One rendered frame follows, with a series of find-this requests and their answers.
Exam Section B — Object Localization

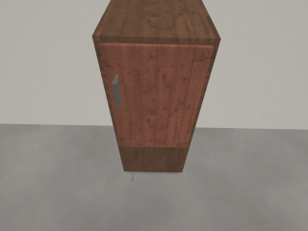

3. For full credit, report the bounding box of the cupboard door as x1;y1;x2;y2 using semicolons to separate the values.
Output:
99;42;214;148

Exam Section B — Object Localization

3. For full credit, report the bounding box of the handle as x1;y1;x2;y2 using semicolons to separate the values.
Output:
112;74;122;109

